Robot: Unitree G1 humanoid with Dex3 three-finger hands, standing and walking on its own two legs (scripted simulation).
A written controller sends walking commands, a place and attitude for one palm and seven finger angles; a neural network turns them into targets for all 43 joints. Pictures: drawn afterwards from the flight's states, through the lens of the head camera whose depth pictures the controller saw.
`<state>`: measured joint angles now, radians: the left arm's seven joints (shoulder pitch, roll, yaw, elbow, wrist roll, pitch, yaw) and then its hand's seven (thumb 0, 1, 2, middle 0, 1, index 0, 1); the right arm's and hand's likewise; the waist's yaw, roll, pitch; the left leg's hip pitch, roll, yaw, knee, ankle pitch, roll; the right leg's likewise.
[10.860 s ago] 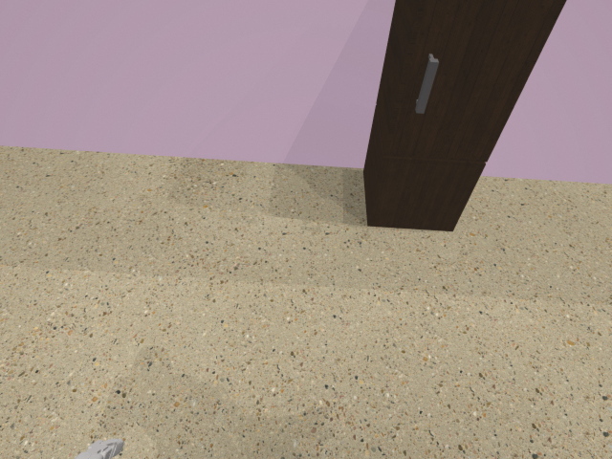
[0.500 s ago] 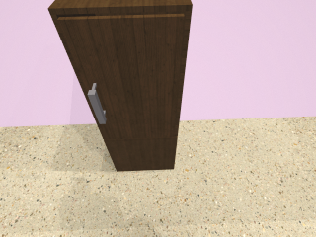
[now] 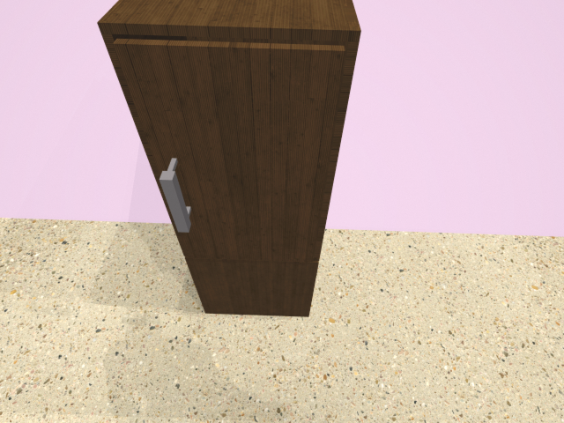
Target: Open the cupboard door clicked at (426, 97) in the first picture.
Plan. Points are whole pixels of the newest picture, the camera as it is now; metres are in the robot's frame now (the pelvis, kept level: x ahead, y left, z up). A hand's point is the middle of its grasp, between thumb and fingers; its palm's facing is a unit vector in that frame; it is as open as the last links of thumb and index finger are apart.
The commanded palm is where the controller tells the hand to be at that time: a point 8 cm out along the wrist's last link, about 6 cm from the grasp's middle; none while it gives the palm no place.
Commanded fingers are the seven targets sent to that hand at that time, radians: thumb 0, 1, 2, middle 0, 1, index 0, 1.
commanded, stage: come to a stop and stand still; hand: left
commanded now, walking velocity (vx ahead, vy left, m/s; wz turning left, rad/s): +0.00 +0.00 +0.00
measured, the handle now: (179, 196) +0.54 +0.26 -0.06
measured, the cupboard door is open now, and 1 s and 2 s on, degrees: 0 0 0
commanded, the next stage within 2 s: look again from close up in 0.20 s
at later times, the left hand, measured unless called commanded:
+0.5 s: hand out of the picture -0.02 +0.17 -0.18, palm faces +0.00 -0.98 -0.18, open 7.4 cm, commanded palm none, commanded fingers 0.00 0.90 0.90 -0.20 -0.30 -0.20 -0.30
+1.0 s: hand out of the picture +0.09 +0.24 -0.10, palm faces +0.21 -0.96 -0.20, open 7.5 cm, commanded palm +0.08 +0.27 -0.07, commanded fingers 0.00 0.74 0.83 -0.21 -0.41 -0.21 -0.41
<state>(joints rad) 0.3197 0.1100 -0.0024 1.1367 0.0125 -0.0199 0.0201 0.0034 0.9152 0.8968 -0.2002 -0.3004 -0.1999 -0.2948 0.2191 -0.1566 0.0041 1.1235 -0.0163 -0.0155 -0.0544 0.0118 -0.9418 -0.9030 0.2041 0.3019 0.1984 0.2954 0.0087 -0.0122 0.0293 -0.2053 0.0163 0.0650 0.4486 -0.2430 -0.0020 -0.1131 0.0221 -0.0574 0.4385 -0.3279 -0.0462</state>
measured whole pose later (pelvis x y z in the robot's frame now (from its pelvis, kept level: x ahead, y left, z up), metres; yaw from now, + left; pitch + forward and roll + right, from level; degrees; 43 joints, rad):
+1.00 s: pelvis -0.03 +0.05 -0.01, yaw +0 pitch +1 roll +1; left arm 0.50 0.18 0.03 0.32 -0.11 0.00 0.11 0.01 0.89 0.89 -0.20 -0.31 -0.20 -0.31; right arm 0.35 -0.18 0.02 0.93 0.03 -0.20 -0.06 0.02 -0.92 -0.90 0.21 0.30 0.20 0.30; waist 0.00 -0.03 -0.01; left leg -0.29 -0.07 0.08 0.50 -0.24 0.07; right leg -0.26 -0.05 -0.03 0.59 -0.34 -0.02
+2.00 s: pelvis -0.07 +0.03 -0.10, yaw -1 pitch +17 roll -3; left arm 0.22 0.31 0.32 0.24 -0.36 -0.44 -0.42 -0.01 -0.21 0.42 -0.28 -1.01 -0.28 -1.01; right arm 0.25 -0.28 -0.02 0.59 0.03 -0.20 -0.08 0.01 -0.90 -0.90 0.21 0.30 0.20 0.30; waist -0.02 0.01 -0.14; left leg -1.02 0.03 0.02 1.20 -0.48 0.05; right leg -0.92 0.03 -0.09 1.16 -0.54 -0.03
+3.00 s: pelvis -0.06 +0.03 -0.09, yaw -1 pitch +16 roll -3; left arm 0.02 0.39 0.41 0.42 -0.36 -0.40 -0.46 -0.02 -0.50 0.30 -0.30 -1.20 -0.30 -1.20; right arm 0.26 -0.27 0.03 0.55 0.03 -0.14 -0.06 0.01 -0.90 -0.90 0.21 0.30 0.20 0.30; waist -0.02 0.01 -0.14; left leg -0.96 0.03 0.01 1.13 -0.46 0.04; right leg -0.86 0.04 -0.09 1.09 -0.52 -0.04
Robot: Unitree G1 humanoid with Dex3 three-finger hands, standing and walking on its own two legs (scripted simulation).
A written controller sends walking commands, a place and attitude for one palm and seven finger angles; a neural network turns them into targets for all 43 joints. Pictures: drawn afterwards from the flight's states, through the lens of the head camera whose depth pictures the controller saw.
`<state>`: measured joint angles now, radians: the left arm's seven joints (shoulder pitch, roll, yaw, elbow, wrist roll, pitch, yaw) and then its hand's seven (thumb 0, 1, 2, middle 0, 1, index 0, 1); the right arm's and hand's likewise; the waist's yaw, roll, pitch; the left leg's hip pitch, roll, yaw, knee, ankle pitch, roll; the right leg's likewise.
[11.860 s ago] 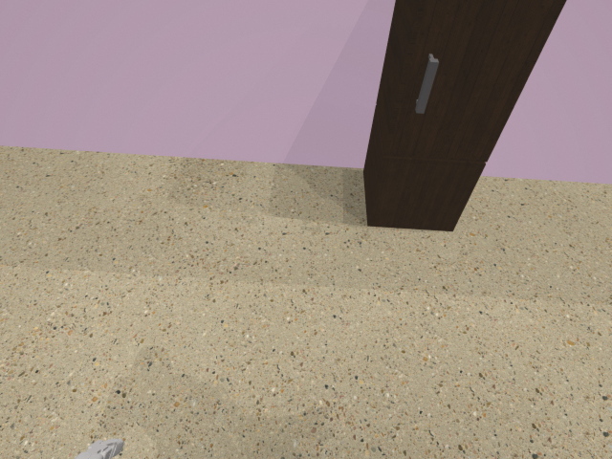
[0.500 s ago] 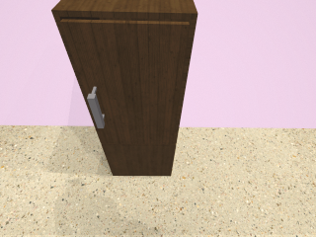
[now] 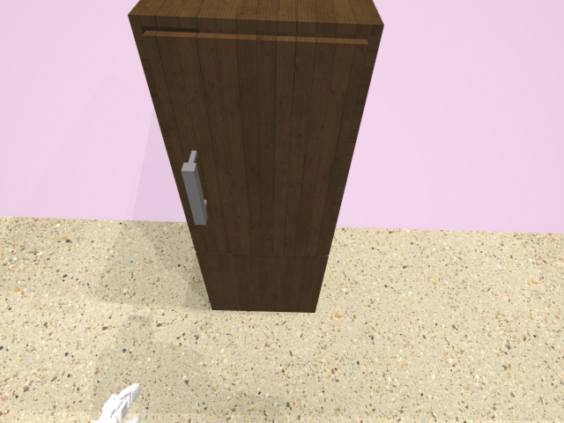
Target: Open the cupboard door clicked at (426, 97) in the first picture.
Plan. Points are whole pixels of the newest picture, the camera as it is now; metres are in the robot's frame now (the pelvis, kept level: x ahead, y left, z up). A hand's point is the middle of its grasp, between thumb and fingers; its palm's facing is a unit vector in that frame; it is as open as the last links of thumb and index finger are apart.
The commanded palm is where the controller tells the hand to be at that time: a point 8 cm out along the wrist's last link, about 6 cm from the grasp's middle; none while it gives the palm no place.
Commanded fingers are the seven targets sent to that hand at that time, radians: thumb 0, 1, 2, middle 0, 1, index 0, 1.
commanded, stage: raise the hand with hooked fingers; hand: left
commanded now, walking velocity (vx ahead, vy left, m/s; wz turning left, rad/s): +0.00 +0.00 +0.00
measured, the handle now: (197, 188) +0.57 +0.22 -0.05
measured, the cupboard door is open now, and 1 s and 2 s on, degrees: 0 0 0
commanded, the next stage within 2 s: move the hooked fingers beside the handle in 1.98 s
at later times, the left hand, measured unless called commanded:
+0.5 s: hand (155, 414) +0.15 +0.18 -0.04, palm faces +0.12 -0.99 -0.10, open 9.8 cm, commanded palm +0.14 +0.24 -0.05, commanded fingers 0.00 0.15 0.58 -0.25 -0.78 -0.25 -0.78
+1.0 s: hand (144, 367) +0.21 +0.22 -0.07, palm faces +0.00 -1.00 -0.02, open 12.8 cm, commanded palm +0.19 +0.28 -0.04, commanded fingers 0.00 -0.43 0.33 -0.29 -1.15 -0.29 -1.15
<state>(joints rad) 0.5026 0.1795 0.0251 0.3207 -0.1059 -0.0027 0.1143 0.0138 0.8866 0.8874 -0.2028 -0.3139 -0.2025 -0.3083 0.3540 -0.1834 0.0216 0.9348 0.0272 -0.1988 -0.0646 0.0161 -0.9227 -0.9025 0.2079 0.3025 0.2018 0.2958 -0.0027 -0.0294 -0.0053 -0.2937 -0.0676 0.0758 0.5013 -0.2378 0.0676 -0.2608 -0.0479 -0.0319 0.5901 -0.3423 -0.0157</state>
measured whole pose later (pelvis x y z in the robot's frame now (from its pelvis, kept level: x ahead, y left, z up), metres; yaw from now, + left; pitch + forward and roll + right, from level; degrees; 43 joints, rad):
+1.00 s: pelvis -0.04 -0.02 -0.09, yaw -1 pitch +17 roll -3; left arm 0.22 0.31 0.32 0.24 -0.36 -0.44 -0.42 -0.01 -0.21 0.42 -0.28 -1.01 -0.28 -1.01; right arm 0.25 -0.28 -0.02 0.59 0.03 -0.20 -0.08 0.01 -0.90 -0.90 0.21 0.30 0.20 0.30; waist -0.02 0.01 -0.14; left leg -1.02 0.03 0.02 1.20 -0.48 0.05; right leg -0.92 0.03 -0.09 1.16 -0.54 -0.03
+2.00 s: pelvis -0.03 -0.02 -0.08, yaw +0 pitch +16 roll -3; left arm 0.02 0.39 0.41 0.42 -0.36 -0.40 -0.46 -0.02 -0.50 0.30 -0.30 -1.20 -0.30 -1.20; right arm 0.26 -0.27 0.03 0.55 0.03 -0.14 -0.06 0.01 -0.90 -0.90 0.21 0.30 0.20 0.30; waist -0.02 0.01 -0.14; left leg -0.96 0.03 0.01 1.13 -0.46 0.04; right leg -0.86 0.04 -0.09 1.09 -0.52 -0.04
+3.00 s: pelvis -0.03 +0.00 -0.09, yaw -3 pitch +22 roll -5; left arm -0.60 0.56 0.52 0.98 -0.20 -0.43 -0.44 -0.02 -0.50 0.30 -0.30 -1.20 -0.30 -1.20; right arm 0.32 -0.28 0.04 0.62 0.01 -0.03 -0.05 0.00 -0.90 -0.90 0.21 0.30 0.20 0.30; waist -0.11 0.00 -0.14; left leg -1.11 0.04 0.03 1.20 -0.47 0.07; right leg -1.00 0.04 -0.07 1.13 -0.51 -0.01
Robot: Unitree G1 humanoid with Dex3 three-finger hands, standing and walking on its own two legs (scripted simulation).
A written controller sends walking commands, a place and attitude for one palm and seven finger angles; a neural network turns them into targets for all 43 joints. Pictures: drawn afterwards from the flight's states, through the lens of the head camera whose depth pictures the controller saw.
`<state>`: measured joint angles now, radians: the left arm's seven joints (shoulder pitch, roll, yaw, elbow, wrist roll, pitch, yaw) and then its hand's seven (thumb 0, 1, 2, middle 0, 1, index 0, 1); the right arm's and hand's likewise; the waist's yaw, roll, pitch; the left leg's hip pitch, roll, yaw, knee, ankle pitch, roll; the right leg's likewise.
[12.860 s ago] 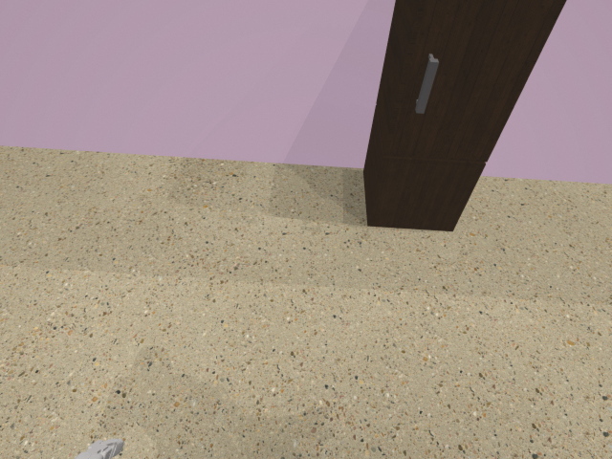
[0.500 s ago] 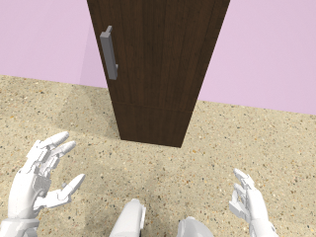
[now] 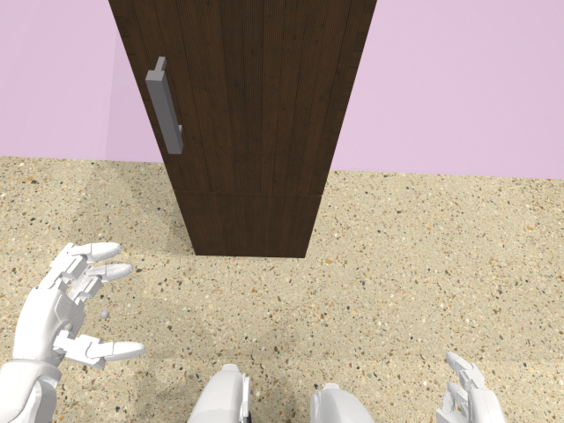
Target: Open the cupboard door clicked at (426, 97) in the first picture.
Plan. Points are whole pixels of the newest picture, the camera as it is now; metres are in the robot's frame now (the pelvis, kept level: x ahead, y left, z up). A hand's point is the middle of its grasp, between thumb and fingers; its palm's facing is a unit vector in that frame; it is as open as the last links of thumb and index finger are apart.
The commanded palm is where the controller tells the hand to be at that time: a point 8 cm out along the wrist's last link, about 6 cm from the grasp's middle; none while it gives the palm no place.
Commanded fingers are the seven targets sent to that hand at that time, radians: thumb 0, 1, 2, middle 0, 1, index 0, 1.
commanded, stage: raise the hand with hooked fingers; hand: left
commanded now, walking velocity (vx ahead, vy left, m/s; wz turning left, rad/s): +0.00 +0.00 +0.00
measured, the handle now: (169, 108) +0.61 +0.24 +0.04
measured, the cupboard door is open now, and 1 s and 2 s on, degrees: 0 0 0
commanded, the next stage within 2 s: move the hooked fingers beside the handle in 0.98 s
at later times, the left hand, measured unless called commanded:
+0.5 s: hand (51, 270) +0.28 +0.30 +0.06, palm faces +0.07 -1.00 -0.06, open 14.0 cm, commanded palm +0.26 +0.35 +0.06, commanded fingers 0.00 -0.50 0.30 -0.30 -1.20 -0.30 -1.20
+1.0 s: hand (83, 269) +0.29 +0.27 +0.05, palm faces +0.06 -1.00 -0.04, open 14.0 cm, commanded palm +0.27 +0.32 +0.06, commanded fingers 0.00 -0.50 0.30 -0.30 -1.20 -0.30 -1.20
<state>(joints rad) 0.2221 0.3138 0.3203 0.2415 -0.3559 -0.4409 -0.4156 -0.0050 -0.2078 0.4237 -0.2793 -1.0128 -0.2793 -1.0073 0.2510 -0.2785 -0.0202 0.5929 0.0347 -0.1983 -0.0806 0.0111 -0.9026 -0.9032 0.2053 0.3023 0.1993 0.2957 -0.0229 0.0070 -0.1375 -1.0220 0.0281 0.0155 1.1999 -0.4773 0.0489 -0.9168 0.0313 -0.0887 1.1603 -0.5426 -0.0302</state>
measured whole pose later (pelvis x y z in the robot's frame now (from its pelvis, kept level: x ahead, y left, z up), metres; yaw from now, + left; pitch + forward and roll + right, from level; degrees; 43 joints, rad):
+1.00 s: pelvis +0.01 +0.00 +0.01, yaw +0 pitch +16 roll -3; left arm 0.02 0.39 0.41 0.42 -0.36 -0.40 -0.46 -0.02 -0.50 0.30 -0.30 -1.20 -0.30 -1.20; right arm 0.26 -0.27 0.03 0.55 0.03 -0.14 -0.06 0.01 -0.90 -0.90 0.21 0.30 0.20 0.30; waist -0.02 0.01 -0.14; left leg -0.96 0.03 0.01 1.13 -0.46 0.04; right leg -0.86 0.04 -0.09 1.09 -0.52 -0.04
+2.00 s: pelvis +0.00 +0.02 +0.00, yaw -2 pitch +22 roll -5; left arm -0.60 0.56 0.52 0.98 -0.20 -0.43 -0.44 -0.02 -0.50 0.30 -0.30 -1.20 -0.30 -1.20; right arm 0.32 -0.28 0.04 0.62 0.01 -0.03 -0.05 0.00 -0.90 -0.90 0.21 0.30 0.20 0.30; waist -0.11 0.00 -0.14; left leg -1.11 0.04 0.03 1.20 -0.47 0.07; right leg -1.00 0.04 -0.07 1.13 -0.51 -0.01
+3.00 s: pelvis +0.00 +0.01 -0.03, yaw -4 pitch +30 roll -8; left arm -1.02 0.87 0.61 1.24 -0.06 -0.34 -0.44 -0.02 -0.50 0.30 -0.30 -1.20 -0.30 -1.20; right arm 0.37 -0.28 0.10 0.61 -0.01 0.08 -0.02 0.00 -0.90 -0.90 0.21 0.30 0.20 0.30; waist -0.22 0.02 -0.10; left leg -1.34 0.07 -0.02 1.31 -0.50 0.06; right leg -1.21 0.08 -0.11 1.21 -0.53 -0.02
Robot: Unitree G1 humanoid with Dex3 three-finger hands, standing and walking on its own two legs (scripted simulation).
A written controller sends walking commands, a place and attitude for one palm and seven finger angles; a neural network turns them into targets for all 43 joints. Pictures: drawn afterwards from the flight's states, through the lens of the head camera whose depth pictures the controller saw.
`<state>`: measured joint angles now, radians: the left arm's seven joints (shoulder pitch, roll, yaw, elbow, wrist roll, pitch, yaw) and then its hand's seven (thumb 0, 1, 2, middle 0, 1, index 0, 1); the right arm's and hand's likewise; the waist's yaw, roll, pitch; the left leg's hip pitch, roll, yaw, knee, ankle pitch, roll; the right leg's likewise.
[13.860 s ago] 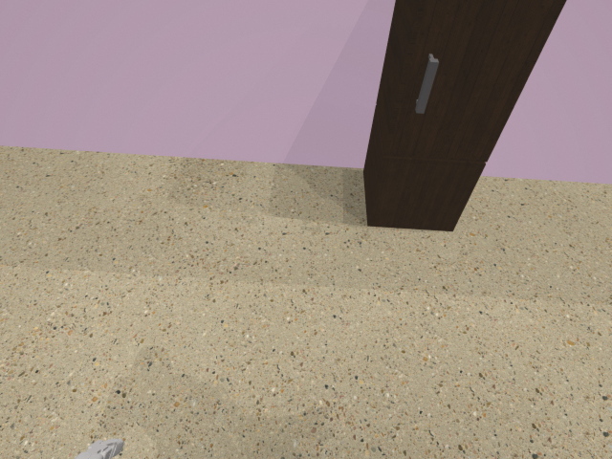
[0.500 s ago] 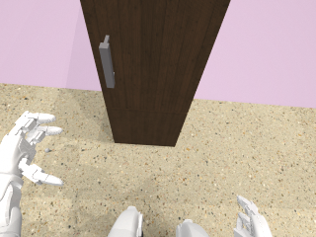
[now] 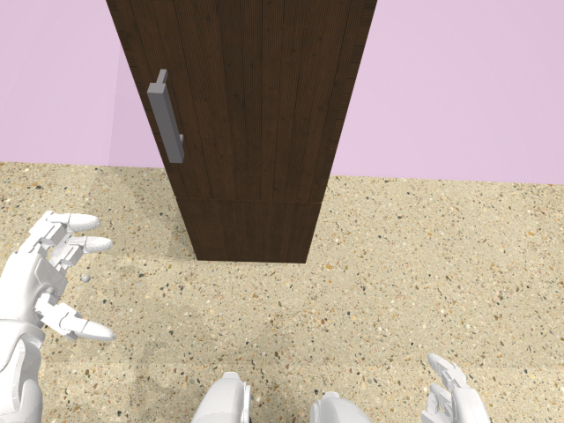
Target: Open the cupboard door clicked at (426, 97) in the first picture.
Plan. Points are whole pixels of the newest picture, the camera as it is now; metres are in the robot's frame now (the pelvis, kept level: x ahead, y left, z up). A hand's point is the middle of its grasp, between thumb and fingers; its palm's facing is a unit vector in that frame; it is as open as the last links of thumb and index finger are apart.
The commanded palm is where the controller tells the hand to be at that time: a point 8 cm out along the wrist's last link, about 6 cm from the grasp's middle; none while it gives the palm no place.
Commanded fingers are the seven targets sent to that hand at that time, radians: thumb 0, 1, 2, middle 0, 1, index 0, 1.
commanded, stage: move the hooked fingers beside the handle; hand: left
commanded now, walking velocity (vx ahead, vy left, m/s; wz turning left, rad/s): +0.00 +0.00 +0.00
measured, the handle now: (170, 118) +0.60 +0.24 +0.03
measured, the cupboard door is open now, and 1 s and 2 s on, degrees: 0 0 0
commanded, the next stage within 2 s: none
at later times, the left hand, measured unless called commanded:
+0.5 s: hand (105, 225) +0.36 +0.27 +0.04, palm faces +0.04 -1.00 -0.02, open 14.0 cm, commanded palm +0.34 +0.33 +0.04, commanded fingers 0.00 -0.50 0.30 -0.30 -1.20 -0.30 -1.20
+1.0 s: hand (109, 184) +0.43 +0.29 +0.04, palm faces +0.06 -1.00 +0.00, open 14.0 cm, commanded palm +0.42 +0.33 +0.04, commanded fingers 0.00 -0.50 0.30 -0.30 -1.20 -0.30 -1.20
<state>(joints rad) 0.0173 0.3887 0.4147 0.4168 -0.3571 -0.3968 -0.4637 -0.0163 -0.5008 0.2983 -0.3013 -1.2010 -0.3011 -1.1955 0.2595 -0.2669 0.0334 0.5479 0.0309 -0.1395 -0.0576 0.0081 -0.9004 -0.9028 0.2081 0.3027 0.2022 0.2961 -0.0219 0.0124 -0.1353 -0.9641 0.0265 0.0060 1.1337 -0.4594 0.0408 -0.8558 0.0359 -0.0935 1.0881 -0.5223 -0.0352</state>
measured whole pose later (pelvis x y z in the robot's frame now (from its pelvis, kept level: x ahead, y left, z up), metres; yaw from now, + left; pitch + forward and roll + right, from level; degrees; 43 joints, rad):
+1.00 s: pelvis +0.00 +0.02 -0.01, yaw -2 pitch +22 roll -5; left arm -0.60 0.56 0.52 0.98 -0.20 -0.43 -0.44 -0.02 -0.50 0.30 -0.30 -1.20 -0.30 -1.20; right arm 0.32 -0.28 0.04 0.62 0.01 -0.03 -0.05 0.00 -0.90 -0.90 0.21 0.30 0.20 0.30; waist -0.11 0.00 -0.14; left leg -1.11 0.04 0.03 1.20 -0.47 0.07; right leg -1.00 0.04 -0.07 1.13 -0.51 -0.01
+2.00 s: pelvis +0.00 +0.01 -0.04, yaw -5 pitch +30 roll -8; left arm -1.02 0.87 0.61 1.24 -0.06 -0.34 -0.44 -0.02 -0.50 0.30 -0.30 -1.20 -0.30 -1.20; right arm 0.37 -0.28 0.10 0.61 -0.01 0.08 -0.02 0.00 -0.90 -0.90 0.21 0.30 0.20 0.30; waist -0.22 0.02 -0.10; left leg -1.34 0.07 -0.02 1.31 -0.50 0.06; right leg -1.21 0.08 -0.11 1.21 -0.53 -0.02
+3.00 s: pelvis +0.00 +0.02 -0.03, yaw -4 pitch +28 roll -8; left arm -1.00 0.75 0.52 1.23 -0.06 -0.37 -0.35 -0.02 -0.50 0.30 -0.30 -1.20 -0.30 -1.20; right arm 0.37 -0.28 0.09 0.61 -0.03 0.08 -0.01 0.00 -0.90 -0.90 0.21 0.30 0.20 0.30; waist -0.23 0.03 -0.11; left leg -1.29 0.06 -0.01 1.28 -0.49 0.07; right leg -1.16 0.07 -0.10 1.17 -0.51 -0.01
